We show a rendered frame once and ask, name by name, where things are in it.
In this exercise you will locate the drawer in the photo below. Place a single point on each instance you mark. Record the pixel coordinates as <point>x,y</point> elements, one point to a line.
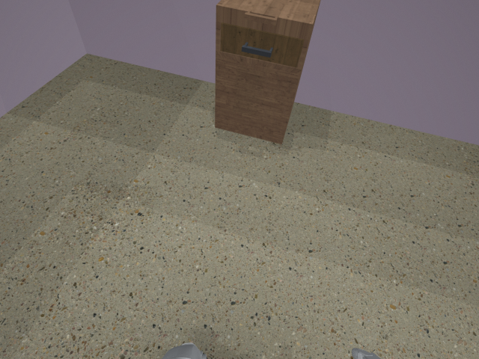
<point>286,50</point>

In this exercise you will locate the cabinet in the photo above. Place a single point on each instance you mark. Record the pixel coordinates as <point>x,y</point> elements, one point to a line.
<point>256,97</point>

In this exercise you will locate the handle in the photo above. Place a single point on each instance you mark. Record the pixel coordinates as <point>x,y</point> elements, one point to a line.
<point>257,51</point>
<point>259,18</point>

